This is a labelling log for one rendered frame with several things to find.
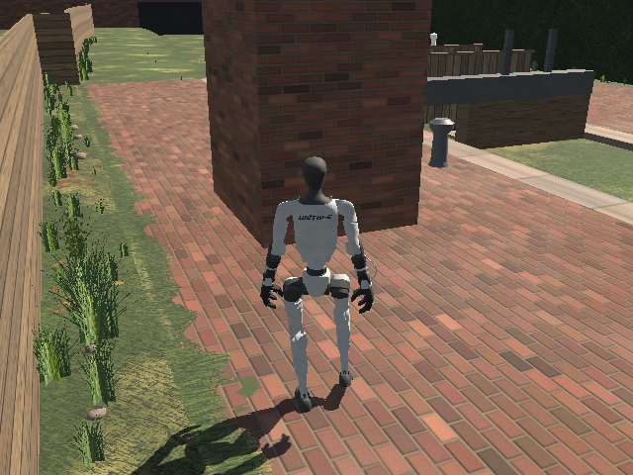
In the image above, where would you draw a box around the left robot hand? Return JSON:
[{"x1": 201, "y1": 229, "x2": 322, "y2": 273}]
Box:
[{"x1": 260, "y1": 284, "x2": 283, "y2": 309}]

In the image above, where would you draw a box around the right robot hand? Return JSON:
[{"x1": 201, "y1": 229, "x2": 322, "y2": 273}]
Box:
[{"x1": 351, "y1": 286, "x2": 374, "y2": 314}]

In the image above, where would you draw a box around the robot left upper arm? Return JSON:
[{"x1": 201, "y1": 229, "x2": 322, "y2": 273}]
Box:
[{"x1": 271, "y1": 200, "x2": 295, "y2": 256}]

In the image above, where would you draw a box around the robot left forearm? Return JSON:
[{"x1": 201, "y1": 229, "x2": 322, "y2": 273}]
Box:
[{"x1": 262, "y1": 240, "x2": 281, "y2": 286}]

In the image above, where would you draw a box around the left robot shin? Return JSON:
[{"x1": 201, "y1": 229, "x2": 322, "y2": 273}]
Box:
[{"x1": 290, "y1": 334, "x2": 309, "y2": 399}]

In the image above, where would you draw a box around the robot right upper arm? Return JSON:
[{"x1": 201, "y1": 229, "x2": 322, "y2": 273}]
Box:
[{"x1": 335, "y1": 199, "x2": 361, "y2": 255}]

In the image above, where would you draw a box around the robot right forearm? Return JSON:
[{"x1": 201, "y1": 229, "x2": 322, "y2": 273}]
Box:
[{"x1": 351, "y1": 239, "x2": 372, "y2": 289}]

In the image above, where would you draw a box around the robot torso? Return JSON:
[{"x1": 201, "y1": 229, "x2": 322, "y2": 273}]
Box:
[{"x1": 292, "y1": 195, "x2": 339, "y2": 297}]

